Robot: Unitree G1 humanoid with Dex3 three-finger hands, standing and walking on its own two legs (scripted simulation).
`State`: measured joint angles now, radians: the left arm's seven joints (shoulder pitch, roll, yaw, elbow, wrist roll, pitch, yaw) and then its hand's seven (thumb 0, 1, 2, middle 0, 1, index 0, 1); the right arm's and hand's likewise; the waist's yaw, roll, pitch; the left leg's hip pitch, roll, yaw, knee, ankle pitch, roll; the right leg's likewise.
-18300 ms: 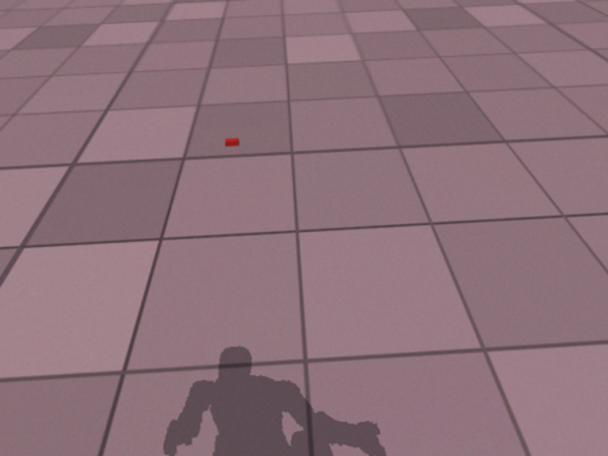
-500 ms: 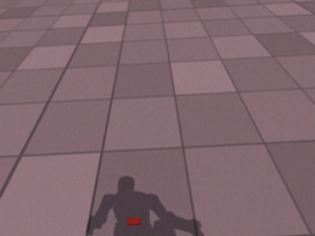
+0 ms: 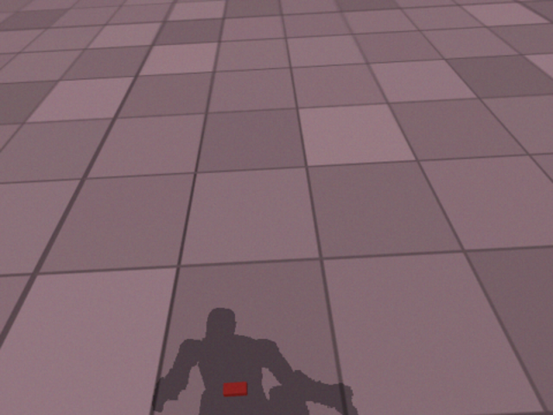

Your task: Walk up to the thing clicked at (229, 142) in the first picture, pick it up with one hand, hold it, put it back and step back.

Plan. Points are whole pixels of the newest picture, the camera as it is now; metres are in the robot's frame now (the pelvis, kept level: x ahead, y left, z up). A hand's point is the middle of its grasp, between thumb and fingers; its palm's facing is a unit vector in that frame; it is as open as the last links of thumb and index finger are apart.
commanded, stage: stand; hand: left
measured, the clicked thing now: (235, 389) +0.39 +0.19 -0.76
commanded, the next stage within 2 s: walk up in 0.24 s
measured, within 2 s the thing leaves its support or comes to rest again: neither
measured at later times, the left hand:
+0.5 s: hand out of the picture +0.07 +0.29 -0.17, palm faces -0.04 -0.92 -0.39, open 7.4 cm
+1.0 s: hand out of the picture -0.07 +0.30 -0.17, palm faces -0.09 -0.91 -0.39, open 7.4 cm
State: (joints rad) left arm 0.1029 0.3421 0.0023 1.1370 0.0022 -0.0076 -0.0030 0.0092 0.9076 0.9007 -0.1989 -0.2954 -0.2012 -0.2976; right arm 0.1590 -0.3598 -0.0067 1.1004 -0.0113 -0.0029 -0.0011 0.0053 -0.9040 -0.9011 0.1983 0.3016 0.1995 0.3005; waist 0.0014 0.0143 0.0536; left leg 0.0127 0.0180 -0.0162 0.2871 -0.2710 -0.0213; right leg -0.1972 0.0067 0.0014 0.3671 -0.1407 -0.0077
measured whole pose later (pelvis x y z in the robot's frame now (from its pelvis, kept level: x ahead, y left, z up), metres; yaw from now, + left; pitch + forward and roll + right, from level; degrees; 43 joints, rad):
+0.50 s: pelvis -0.07 +0.03 -0.02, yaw +0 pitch -1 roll +1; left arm 0.01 0.38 0.04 0.95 0.03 0.05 0.02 0.01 0.91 0.90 -0.20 -0.30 -0.20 -0.30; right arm 0.10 -0.41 -0.06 0.95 0.00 0.06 0.00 0.00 -0.90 -0.90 0.20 0.30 0.20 0.30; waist 0.00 -0.02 0.19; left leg -0.30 -0.04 -0.05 0.86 -0.53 0.03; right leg -0.40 -0.04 0.03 0.54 -0.12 0.01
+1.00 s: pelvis -0.19 +0.04 -0.03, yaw -5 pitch -3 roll -2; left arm 0.14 0.37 0.09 0.87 0.03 0.07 0.00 0.01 0.91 0.90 -0.20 -0.30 -0.20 -0.30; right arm 0.13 -0.40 -0.05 0.84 -0.01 0.05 -0.03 0.01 -0.90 -0.90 0.20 0.30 0.20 0.30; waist 0.00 0.03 0.20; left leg -0.39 0.06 -0.01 0.72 -0.30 0.00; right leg -0.22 0.06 0.04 0.63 -0.36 -0.01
